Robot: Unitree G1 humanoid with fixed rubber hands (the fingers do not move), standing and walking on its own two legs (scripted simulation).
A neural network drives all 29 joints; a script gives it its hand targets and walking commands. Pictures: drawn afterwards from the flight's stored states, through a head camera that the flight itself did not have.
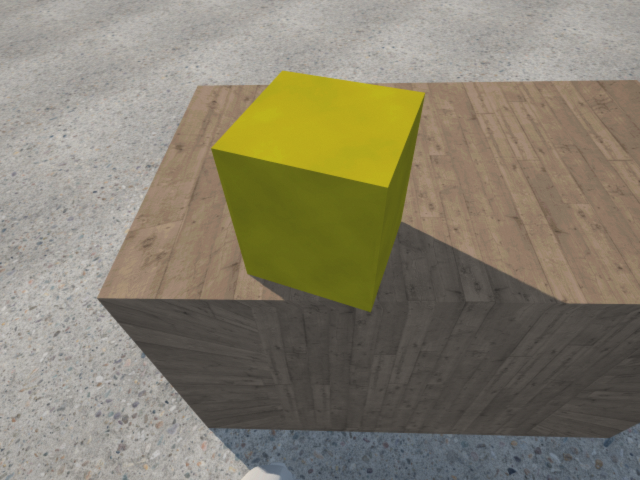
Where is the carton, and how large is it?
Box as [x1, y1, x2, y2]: [211, 71, 424, 311]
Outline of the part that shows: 281,71 211,148 247,273 370,311 401,218 424,93 301,73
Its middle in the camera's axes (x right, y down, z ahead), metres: +0.01 -0.06 +0.58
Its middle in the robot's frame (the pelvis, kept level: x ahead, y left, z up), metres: +0.49 +0.01 +0.08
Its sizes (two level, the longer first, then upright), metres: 0.210 0.200 0.250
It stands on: a pedestal, 0.72 m high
